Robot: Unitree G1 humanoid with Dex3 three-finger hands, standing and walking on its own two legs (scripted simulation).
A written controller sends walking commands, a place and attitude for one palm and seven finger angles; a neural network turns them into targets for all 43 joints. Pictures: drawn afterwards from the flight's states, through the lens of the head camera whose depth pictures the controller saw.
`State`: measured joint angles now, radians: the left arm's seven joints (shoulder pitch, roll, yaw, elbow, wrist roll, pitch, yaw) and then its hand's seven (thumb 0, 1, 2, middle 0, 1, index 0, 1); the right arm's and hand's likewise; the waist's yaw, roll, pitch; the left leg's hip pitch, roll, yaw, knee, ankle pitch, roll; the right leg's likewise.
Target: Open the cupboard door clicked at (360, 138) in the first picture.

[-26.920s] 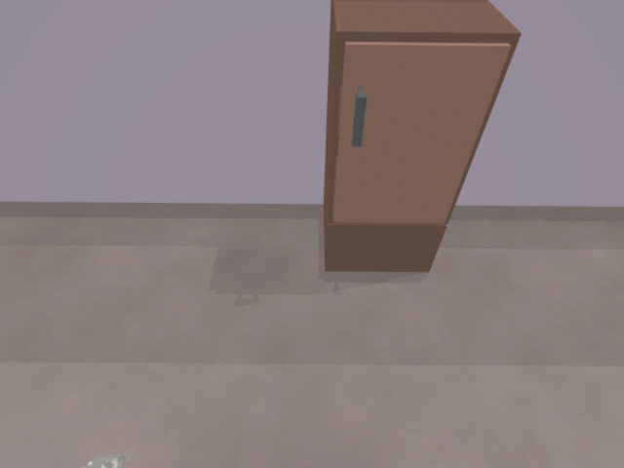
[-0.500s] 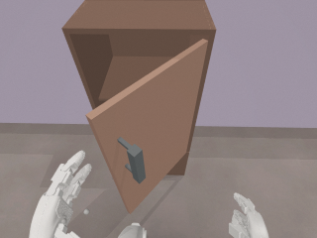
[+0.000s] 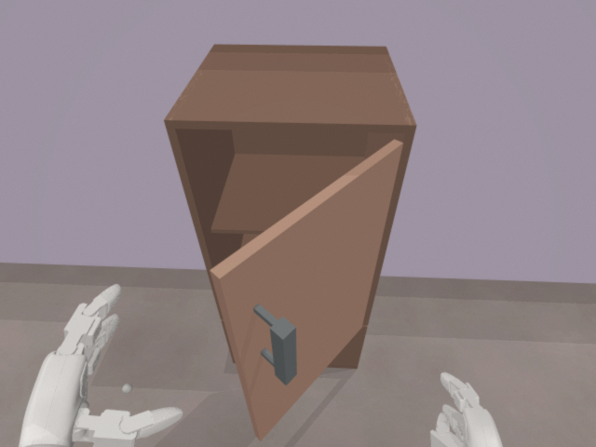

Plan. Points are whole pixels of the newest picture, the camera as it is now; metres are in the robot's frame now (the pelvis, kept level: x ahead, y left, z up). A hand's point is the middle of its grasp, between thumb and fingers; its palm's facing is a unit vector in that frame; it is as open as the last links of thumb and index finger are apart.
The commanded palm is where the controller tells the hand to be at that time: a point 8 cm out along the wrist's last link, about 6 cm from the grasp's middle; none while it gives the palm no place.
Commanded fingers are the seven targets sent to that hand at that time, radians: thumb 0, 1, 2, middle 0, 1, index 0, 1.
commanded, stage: draw the hand back to the body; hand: left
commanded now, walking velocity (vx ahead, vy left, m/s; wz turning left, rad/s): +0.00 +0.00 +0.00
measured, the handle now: (274, 344) +0.28 +0.07 -0.01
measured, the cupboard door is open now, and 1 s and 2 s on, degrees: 50 50 50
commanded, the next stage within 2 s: step back with the hand held close in 0.80 s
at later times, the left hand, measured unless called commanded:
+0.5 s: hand (65, 290) +0.21 +0.25 +0.19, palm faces +0.44 -0.80 -0.40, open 8.3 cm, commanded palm +0.16 +0.29 +0.20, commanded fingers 0.00 0.90 0.90 -0.20 -0.30 -0.20 -0.30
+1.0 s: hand (99, 294) +0.21 +0.22 +0.19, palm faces +0.41 -0.81 -0.42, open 7.4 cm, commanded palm +0.16 +0.26 +0.20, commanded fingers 0.00 0.90 0.90 -0.20 -0.30 -0.20 -0.30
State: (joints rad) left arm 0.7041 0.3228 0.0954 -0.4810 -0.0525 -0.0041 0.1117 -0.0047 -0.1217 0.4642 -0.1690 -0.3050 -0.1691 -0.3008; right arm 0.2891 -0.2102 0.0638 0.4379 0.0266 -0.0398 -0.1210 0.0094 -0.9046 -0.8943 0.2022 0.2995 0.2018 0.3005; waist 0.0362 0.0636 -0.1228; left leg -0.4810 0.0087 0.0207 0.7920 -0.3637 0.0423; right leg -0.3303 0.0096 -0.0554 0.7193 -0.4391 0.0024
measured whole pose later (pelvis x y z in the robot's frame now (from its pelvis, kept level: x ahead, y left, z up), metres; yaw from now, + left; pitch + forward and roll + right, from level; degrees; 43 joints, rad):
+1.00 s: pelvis +0.02 -0.04 +0.03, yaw -1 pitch -3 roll -1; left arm 0.48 0.36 0.35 -0.39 -0.07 -0.08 0.09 0.02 0.89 0.90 -0.21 -0.31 -0.21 -0.30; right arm 0.19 -0.23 0.01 0.61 0.00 -0.05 -0.08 0.01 -0.90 -0.89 0.20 0.30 0.20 0.30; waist 0.05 0.06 0.00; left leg -0.18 0.04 0.03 0.46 -0.23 0.00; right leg -0.03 0.05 -0.04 0.36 -0.28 -0.04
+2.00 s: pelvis -0.13 +0.02 +0.02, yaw +0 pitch +0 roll -6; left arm 0.49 0.47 0.48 -0.55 -0.05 -0.22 0.16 0.02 0.89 0.90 -0.21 -0.31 -0.21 -0.30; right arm 0.18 -0.17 -0.02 0.61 -0.02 -0.09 -0.05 0.01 -0.90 -0.89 0.20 0.30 0.20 0.30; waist -0.01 0.03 0.04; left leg -0.49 0.04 0.01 0.50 -0.02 0.07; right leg -0.35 0.11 0.00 0.94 -0.50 -0.01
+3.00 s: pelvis -0.32 +0.05 +0.01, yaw -4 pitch -1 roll -1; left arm 0.59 0.47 0.45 -0.55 -0.02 -0.21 0.15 0.02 0.89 0.90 -0.21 -0.31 -0.21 -0.30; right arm 0.28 -0.15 0.02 0.63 -0.01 -0.12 -0.04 0.01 -0.90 -0.89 0.21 0.30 0.21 0.30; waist -0.02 0.00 0.00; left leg -0.33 0.07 0.00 0.72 -0.40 0.00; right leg -0.30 0.02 -0.10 0.58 -0.29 -0.04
